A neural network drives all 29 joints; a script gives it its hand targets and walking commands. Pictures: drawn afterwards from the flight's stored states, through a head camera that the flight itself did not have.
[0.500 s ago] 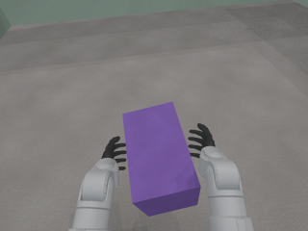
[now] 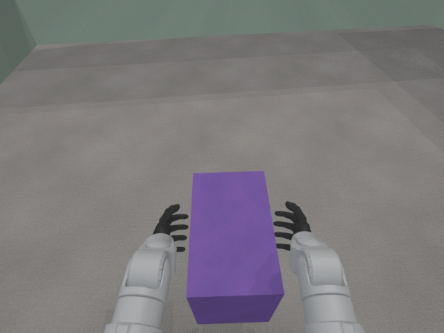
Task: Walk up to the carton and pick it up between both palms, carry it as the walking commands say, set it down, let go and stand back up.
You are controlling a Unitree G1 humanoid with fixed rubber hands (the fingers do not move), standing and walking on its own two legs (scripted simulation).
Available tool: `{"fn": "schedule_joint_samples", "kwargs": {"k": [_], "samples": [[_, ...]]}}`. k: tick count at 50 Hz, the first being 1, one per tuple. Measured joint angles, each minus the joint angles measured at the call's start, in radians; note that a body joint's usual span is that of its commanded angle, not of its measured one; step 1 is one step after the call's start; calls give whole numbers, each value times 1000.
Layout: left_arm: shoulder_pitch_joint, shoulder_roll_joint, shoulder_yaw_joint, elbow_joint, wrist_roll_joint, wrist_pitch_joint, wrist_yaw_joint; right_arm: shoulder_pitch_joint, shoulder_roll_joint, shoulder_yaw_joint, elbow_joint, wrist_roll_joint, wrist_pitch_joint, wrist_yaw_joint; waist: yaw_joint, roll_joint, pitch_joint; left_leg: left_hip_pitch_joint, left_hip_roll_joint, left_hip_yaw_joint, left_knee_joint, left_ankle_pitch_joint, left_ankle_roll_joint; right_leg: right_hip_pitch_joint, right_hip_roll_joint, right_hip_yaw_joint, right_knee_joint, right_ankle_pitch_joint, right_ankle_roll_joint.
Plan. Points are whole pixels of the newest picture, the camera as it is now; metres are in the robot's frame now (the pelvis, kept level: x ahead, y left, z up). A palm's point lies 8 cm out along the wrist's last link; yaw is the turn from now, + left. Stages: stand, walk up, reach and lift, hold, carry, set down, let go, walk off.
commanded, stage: carry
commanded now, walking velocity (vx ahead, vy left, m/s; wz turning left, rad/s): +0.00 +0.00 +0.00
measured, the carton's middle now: (230, 247) +0.34 -0.01 -0.09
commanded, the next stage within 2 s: none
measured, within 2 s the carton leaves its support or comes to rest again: neither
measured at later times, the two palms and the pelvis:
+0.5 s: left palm (146, 256) +0.26 +0.14 +0.03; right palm (288, 248) +0.27 -0.11 +0.03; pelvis -0.02 +0.01 +0.00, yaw +0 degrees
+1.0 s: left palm (142, 266) +0.24 +0.14 +0.03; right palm (290, 259) +0.25 -0.11 +0.04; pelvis -0.05 +0.02 +0.00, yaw +1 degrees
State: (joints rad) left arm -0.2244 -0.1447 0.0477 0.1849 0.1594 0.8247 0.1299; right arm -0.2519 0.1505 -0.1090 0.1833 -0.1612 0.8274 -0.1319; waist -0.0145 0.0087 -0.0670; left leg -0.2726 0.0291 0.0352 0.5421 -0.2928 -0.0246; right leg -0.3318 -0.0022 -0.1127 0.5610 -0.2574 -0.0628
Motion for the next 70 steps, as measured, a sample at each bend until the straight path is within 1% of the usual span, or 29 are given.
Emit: {"fn": "schedule_joint_samples", "kwargs": {"k": [3,8,12,14,17,22,26,32,37,43,46,51,59,61,66,70], "samples": [[-14,-3,12,45,16,-24,-7,-18,4,-18,47,-12,-26,6,0,-11,-8,2,4,-2,-4,4,-2,5,3,-4,-9,5,-4],[-24,-5,23,73,26,-44,-6,-29,7,-30,89,-18,-60,11,-1,-25,-5,-1,8,-2,-4,8,-4,7,6,-7,-20,16,-4],[-15,-3,22,62,27,-53,-4,-21,5,-18,69,-3,-58,9,-8,-21,1,-11,7,-1,-4,15,2,4,4,-9,-33,29,0],[-18,-3,23,62,25,-55,-3,-22,5,-18,65,-3,-59,8,-5,-23,5,-15,3,1,-4,19,6,-1,0,-8,-32,34,3],[-28,-5,29,75,35,-57,-5,-39,9,-35,94,-16,-73,15,0,-23,7,-17,-2,4,-4,24,13,-4,-7,-6,-31,38,8],[-17,-3,23,84,37,-50,-14,-32,8,-38,126,-34,-85,28,20,-21,-6,-11,-12,11,-4,27,21,-3,-18,-1,-20,37,16],[-17,-3,28,76,41,-40,-20,-32,8,-31,123,-39,-79,30,29,-29,-1,-8,-19,13,-7,35,24,-4,-27,-1,-12,39,19],[-26,-5,24,47,47,-22,-20,-49,12,-37,104,-51,-64,30,28,-36,5,-30,-20,5,-7,54,26,-14,-30,-13,-29,63,19],[-37,-8,28,48,57,-13,-24,-58,15,-44,102,-63,-56,38,26,-49,0,-34,-21,12,-17,68,29,-21,-33,-9,-36,78,20],[-39,-8,28,61,61,-11,-33,-57,15,-56,122,-72,-65,48,22,-41,-18,-34,-20,19,-9,69,31,-21,-33,-5,-31,81,22],[-59,-13,47,111,87,-20,-45,-61,16,-63,148,-84,-63,55,17,-37,-33,-42,-19,16,-12,75,33,-25,-34,-10,-40,88,22],[-54,-12,41,101,88,-17,-34,-59,15,-52,143,-77,-61,50,13,-38,-20,-51,-19,15,-15,85,31,-31,-35,-14,-47,100,21],[-66,-15,45,88,86,-20,-24,-71,19,-59,136,-76,-68,46,21,-54,-4,-75,-20,18,-27,99,32,-62,-41,-19,-42,87,15],[-62,-14,40,83,84,-25,-19,-75,20,-64,138,-75,-75,47,21,-53,0,-75,-23,18,-24,97,32,-60,-47,-23,-46,109,17],[-55,-12,34,69,77,-30,-27,-57,15,-50,120,-80,-83,48,24,-44,-4,-75,-16,15,-19,85,28,-55,-42,-28,-47,97,20],[-57,-12,34,50,76,-32,-25,-62,16,-56,99,-63,-79,48,19,-33,6,-64,-15,19,-12,77,28,-47,-42,-26,-38,88,21]]}}
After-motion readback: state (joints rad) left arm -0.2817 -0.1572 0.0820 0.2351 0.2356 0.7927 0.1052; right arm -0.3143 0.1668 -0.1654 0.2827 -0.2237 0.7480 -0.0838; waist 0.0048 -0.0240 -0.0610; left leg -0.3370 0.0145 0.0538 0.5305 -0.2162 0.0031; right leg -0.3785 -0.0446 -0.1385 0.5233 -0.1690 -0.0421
